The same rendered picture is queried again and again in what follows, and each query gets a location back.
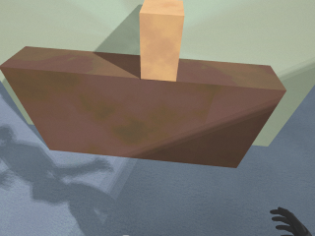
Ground robot right hand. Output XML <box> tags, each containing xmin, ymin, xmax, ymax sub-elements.
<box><xmin>270</xmin><ymin>207</ymin><xmax>312</xmax><ymax>236</ymax></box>

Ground carton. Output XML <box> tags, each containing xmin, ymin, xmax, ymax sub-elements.
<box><xmin>139</xmin><ymin>0</ymin><xmax>185</xmax><ymax>82</ymax></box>

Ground pedestal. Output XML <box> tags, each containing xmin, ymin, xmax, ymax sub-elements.
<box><xmin>0</xmin><ymin>46</ymin><xmax>286</xmax><ymax>168</ymax></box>

